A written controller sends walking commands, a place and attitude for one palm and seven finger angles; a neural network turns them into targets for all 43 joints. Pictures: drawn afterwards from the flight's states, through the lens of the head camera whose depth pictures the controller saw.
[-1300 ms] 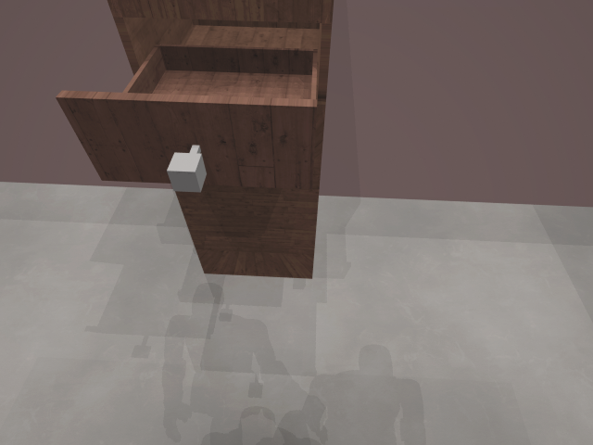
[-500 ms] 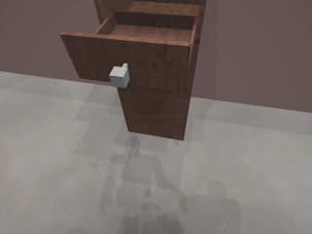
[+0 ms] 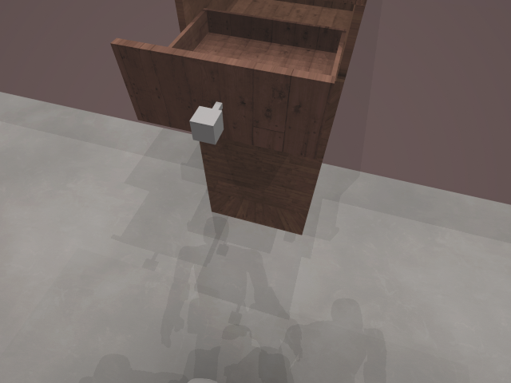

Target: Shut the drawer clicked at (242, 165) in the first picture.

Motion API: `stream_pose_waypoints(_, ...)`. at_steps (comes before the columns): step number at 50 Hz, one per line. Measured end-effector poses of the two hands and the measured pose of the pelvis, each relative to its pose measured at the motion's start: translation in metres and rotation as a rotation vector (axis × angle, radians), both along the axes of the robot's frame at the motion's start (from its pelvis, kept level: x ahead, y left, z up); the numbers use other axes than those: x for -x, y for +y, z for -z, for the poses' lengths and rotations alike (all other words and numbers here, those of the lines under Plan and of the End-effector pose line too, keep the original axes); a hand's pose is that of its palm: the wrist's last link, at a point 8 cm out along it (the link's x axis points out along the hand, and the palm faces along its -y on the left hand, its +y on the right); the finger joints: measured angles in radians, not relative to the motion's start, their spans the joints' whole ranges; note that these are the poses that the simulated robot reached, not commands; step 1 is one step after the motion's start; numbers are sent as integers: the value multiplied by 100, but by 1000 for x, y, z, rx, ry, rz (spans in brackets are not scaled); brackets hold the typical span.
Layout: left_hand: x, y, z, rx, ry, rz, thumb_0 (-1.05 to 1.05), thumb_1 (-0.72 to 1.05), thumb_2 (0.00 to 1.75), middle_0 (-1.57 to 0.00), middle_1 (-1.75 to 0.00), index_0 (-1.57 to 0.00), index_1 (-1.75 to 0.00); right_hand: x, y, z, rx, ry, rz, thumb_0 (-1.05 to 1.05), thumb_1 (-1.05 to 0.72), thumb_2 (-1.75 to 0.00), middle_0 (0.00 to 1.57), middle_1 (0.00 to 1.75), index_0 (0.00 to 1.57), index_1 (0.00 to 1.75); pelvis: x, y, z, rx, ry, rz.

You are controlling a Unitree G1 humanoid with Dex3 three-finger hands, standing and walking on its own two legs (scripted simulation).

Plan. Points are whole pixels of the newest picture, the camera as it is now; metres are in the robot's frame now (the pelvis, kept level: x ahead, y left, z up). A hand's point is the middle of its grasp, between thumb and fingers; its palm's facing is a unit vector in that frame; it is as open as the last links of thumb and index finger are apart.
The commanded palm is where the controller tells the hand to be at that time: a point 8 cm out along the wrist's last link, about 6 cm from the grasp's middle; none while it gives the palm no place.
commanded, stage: stand and wait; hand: left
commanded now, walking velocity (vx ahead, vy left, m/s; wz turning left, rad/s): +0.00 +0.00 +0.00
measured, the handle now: (211, 118) +0.52 +0.11 +0.11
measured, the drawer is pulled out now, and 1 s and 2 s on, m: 0.29 0.29 0.29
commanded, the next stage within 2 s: look at it before walking up in 0.14 s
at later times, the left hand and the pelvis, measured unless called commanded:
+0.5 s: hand out of the picture +0.01 +0.17 -0.17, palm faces +0.03 -0.98 -0.19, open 7.4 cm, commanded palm none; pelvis +0.01 +0.00 +0.01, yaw -1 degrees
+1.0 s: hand out of the picture +0.02 +0.18 -0.17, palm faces +0.01 -0.98 -0.21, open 7.4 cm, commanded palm none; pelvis +0.01 +0.00 +0.01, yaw -3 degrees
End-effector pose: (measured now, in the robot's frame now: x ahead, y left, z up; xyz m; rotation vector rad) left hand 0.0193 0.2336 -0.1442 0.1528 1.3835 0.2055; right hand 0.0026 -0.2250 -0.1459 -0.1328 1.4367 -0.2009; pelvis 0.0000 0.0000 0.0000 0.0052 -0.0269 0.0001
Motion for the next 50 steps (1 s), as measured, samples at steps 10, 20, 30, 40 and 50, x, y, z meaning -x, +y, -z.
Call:
stream_pose_waypoints(10,7,0,-8,-5,14,2,0,91,90,-20,-30,-19,-30,-33,-4,-5,1,-75,-34,1,-92,-89,20,30,20,30,-4,-2,-5,-3,4,1)
stream_pose_waypoints(20,13,-15,-7,32,41,11,0,91,90,-20,-30,-20,-30,-37,-5,-9,5,-82,-34,1,-92,-89,20,30,20,30,-10,-3,-9,-1,-2,13)
stream_pose_waypoints(30,9,-17,-8,42,44,24,0,91,90,-20,-30,-20,-30,-17,-2,-11,5,-31,-12,1,-91,-89,20,30,20,30,-13,-3,-11,1,-3,21)
stream_pose_waypoints(40,3,-9,-10,26,33,31,0,91,90,-20,-30,-20,-30,1,7,-10,-13,4,7,1,-91,-89,20,30,20,30,-14,0,-11,0,-5,24)
stream_pose_waypoints(50,6,-5,-9,23,44,36,0,91,90,-20,-30,-20,-30,6,10,-8,-9,1,27,1,-91,-89,20,30,20,30,-10,3,-10,4,-7,46)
